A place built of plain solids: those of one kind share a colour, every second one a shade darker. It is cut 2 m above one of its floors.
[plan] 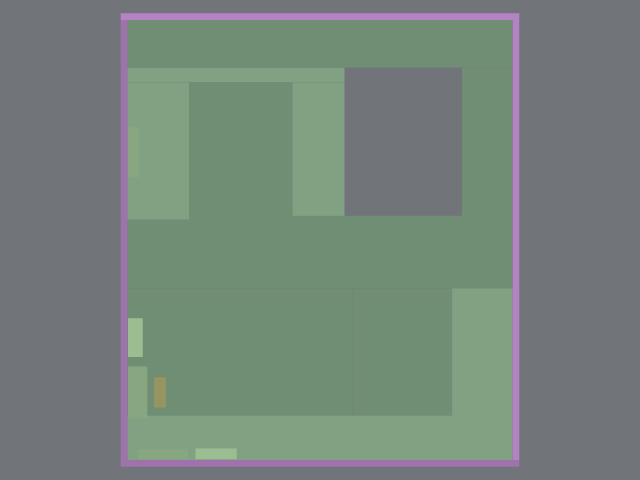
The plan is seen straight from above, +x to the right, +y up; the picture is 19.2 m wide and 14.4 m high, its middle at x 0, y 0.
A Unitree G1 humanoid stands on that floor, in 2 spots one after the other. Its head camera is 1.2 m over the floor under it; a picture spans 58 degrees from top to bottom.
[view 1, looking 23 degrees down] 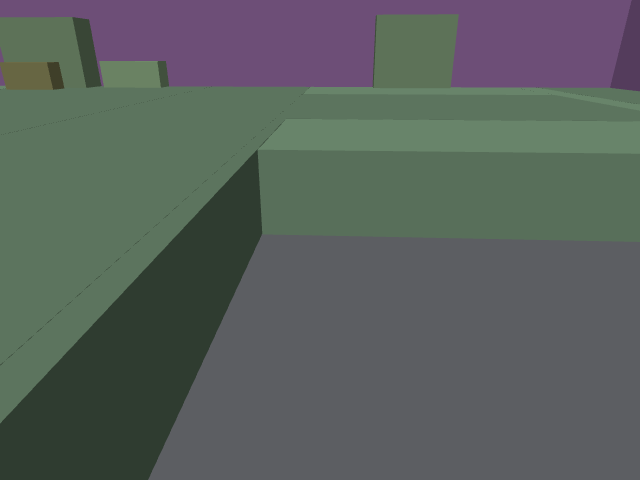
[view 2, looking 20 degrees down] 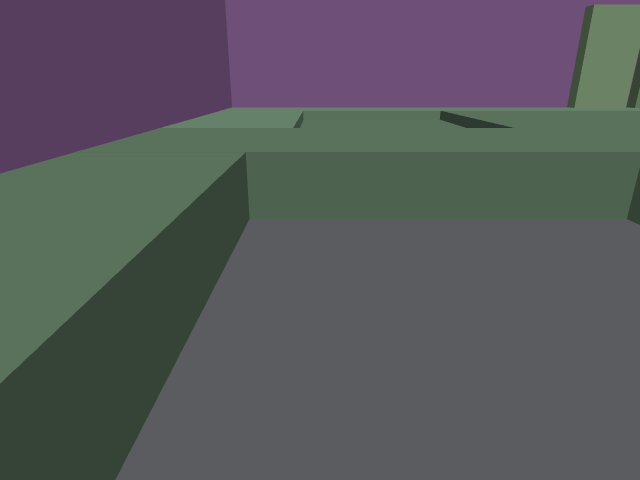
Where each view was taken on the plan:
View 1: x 3.64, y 1.30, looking -177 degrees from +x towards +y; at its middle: ground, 3.07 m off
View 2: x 3.60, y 4.60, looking -90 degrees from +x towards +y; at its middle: ground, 3.51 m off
